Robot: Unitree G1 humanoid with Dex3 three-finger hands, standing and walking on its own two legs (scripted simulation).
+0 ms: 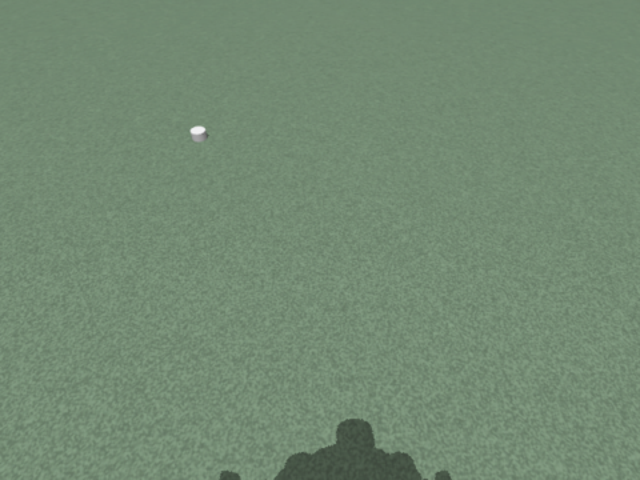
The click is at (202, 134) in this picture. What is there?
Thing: low tin
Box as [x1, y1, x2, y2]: [190, 126, 206, 141]
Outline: 193,127 190,130 193,140 201,141 206,138 205,129 203,127
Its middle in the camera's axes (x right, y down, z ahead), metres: -0.67 -0.61 +2.18
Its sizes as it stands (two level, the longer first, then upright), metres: 0.083 0.083 0.048
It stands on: the floor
